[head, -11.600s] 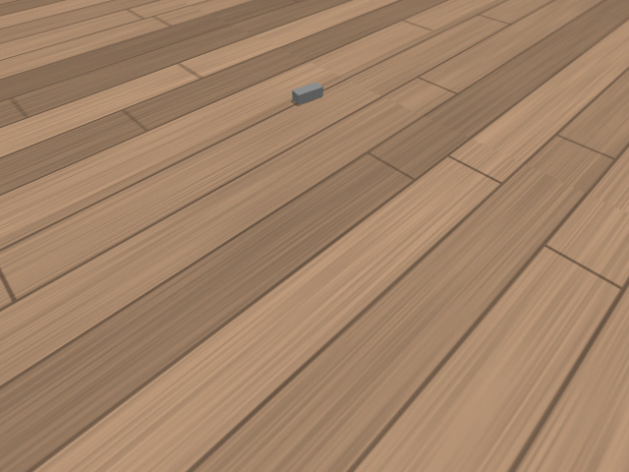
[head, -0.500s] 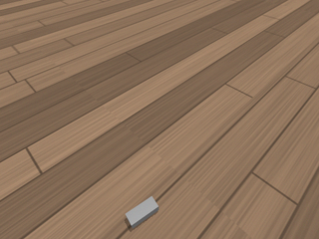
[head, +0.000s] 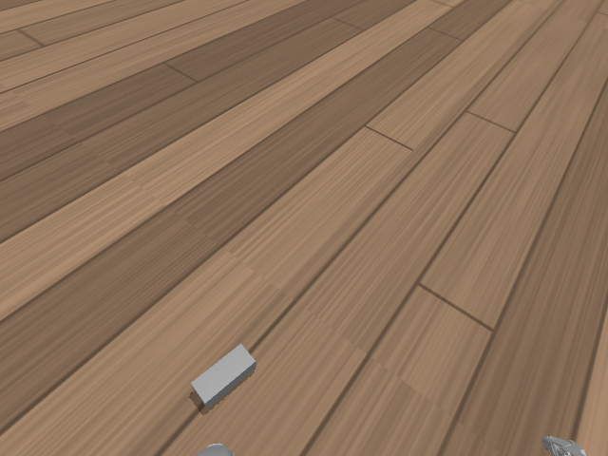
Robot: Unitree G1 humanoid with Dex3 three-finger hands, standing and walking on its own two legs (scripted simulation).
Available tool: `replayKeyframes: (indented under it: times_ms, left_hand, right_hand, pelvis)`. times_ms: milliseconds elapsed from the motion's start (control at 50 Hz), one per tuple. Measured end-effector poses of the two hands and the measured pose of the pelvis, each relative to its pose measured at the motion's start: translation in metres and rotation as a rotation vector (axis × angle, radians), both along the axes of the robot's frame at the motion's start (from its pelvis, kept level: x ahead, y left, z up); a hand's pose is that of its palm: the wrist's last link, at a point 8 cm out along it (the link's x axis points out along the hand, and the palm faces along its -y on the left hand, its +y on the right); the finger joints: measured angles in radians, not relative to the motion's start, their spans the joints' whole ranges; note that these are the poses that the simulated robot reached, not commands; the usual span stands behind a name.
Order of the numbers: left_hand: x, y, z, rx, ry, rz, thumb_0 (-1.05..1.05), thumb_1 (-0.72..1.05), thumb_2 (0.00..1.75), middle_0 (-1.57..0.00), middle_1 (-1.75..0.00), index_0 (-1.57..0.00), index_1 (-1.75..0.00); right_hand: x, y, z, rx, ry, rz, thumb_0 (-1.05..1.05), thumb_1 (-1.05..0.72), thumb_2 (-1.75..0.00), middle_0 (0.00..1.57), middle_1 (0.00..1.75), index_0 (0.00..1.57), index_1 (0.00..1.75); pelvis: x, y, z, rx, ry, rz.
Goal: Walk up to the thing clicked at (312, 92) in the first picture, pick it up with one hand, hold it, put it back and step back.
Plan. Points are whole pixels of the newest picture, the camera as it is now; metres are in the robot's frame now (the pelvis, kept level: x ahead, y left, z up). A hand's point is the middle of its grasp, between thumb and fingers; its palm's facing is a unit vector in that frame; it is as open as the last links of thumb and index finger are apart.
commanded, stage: walk up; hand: left
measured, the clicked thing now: (224, 375) +0.45 +0.19 -0.72
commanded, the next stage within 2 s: stand in 1.36 s
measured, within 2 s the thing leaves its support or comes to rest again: neither
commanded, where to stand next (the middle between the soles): +0.11 +0.00 m, yaw +6 degrees
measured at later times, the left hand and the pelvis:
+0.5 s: hand out of the picture +0.05 +0.32 -0.13, palm faces +0.06 -0.88 -0.46, open 7.4 cm; pelvis +0.05 +0.02 +0.00, yaw +4 degrees
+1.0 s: hand out of the picture +0.04 +0.23 -0.17, palm faces -0.04 -0.92 -0.39, open 7.4 cm; pelvis -0.03 -0.04 -0.03, yaw +0 degrees
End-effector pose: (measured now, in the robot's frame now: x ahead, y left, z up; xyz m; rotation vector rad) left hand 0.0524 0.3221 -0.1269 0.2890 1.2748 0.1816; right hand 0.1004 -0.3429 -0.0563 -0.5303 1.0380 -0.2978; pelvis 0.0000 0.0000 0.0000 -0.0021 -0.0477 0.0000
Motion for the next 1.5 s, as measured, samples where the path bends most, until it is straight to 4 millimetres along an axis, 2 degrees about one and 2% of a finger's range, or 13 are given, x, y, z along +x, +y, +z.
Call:
replayKeyframes:
  times_ms: [100,280,440,520,620,800,900,980,1100,1220,1300,1380,1500]
  left_hand:
    - [-0.022,-0.025,0.013,0.044,-0.022,0.019,0.0,0.91,0.9,-0.2,-0.3,-0.2,-0.3]
    - [-0.036,-0.027,0.05,0.106,-0.032,0.057,0.01,0.9,0.9,-0.2,-0.3,-0.2,-0.3]
    - [-0.028,0.022,0.053,0.168,-0.009,0.082,0.01,0.9,0.9,-0.2,-0.3,-0.2,-0.3]
    - [-0.002,0.042,0.03,0.158,0.003,0.105,0.01,0.9,0.9,-0.2,-0.3,-0.2,-0.3]
    - [0.038,0.037,0.014,0.1,-0.042,0.069,0.01,0.91,0.9,-0.2,-0.3,-0.2,-0.3]
    - [0.053,0.004,-0.011,0.024,-0.081,-0.016,0.0,0.91,0.9,-0.2,-0.3,-0.2,-0.3]
    - [0.032,-0.024,-0.016,0.032,-0.072,-0.043,0.0,0.91,0.9,-0.2,-0.3,-0.2,-0.3]
    - [-0.008,-0.045,-0.007,0.068,-0.055,-0.037,0.0,0.91,0.9,-0.2,-0.3,-0.2,-0.3]
    - [-0.051,-0.049,0.033,0.129,-0.029,0.018,0.01,0.9,0.9,-0.21,-0.3,-0.2,-0.3]
    - [-0.065,-0.012,0.069,0.2,-0.11,0.075,0.01,0.9,0.9,-0.21,-0.3,-0.21,-0.3]
    - [-0.076,0.02,0.068,0.211,-0.097,0.098,0.01,0.9,0.9,-0.2,-0.3,-0.2,-0.3]
    - [-0.073,0.053,0.043,0.195,-0.036,0.095,0.01,0.9,0.9,-0.2,-0.3,-0.2,-0.3]
    - [-0.028,0.044,0.023,0.094,-0.068,0.101,0.01,0.91,0.9,-0.2,-0.3,-0.2,-0.3]
  right_hand:
    - [-0.027,-0.03,-0.027,0.038,0.055,-0.054,0.01,-0.9,-0.9,0.21,0.3,0.21,0.3]
    - [-0.05,-0.006,-0.045,0.183,0.218,-0.039,0.01,-0.91,-0.9,0.2,0.3,0.21,0.3]
    - [0.016,0.036,-0.048,0.217,0.184,0.044,0.01,-0.91,-0.9,0.2,0.3,0.21,0.3]
    - [0.053,0.059,-0.05,0.169,0.096,0.078,0.01,-0.91,-0.9,0.2,0.3,0.21,0.3]
    - [0.074,0.068,-0.031,0.114,0.029,0.079,0.01,-0.9,-0.9,0.21,0.3,0.21,0.3]
    - [0.052,0.015,-0.005,-0.033,-0.044,0.052,0.0,-0.9,-0.9,0.21,0.3,0.21,0.3]
    - [0.018,-0.026,-0.023,-0.035,-0.023,0.042,0.0,-0.9,-0.9,0.21,0.3,0.21,0.3]
    - [-0.012,-0.045,-0.05,0.026,0.004,-0.011,0.01,-0.9,-0.9,0.2,0.3,0.21,0.3]
    - [-0.061,-0.029,-0.067,0.165,0.119,-0.048,0.01,-0.91,-0.9,0.2,0.3,0.21,0.3]
    - [-0.093,-0.003,-0.065,0.233,0.262,-0.013,0.01,-0.91,-0.9,0.2,0.3,0.21,0.3]
    - [-0.074,0.017,-0.057,0.223,0.259,0.028,0.01,-0.91,-0.9,0.21,0.3,0.21,0.3]
    - [-0.044,0.037,-0.046,0.177,0.134,0.043,0.01,-0.91,-0.9,0.21,0.3,0.21,0.3]
    - [-0.027,0.068,-0.022,0.141,0.062,0.018,0.01,-0.91,-0.9,0.2,0.3,0.21,0.3]
  pelvis:
    - [-0.004,-0.021,-0.005,-0.023,-0.015,0.014]
    - [0.014,-0.024,0.015,-0.01,0.019,0.022]
    - [0.044,0.006,0.009,-0.007,0.013,0.063]
    - [0.048,0.024,-0.003,0.015,-0.002,0.075]
    - [0.042,0.024,0.0,0.015,0.003,0.06]
    - [0.014,0.003,-0.011,0.008,0.005,-0.001]
    - [-0.014,-0.02,-0.025,0.005,0.01,-0.024]
    - [-0.032,-0.038,-0.031,-0.029,-0.011,-0.004]
    - [-0.033,-0.038,-0.006,0.023,0.01,-0.001]
    - [-0.022,-0.024,0.009,0.026,0.016,0.05]
    - [-0.016,-0.004,0.009,0.01,0.004,0.07]
    - [-0.007,0.021,-0.003,0.024,-0.013,0.063]
    - [-0.003,0.035,0.01,0.019,-0.025,0.05]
